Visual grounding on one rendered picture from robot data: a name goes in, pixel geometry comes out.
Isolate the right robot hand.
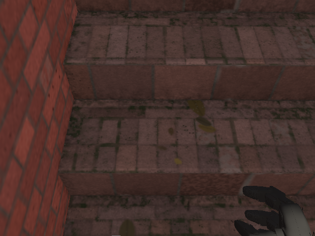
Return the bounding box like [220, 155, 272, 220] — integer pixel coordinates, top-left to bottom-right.
[234, 186, 315, 236]

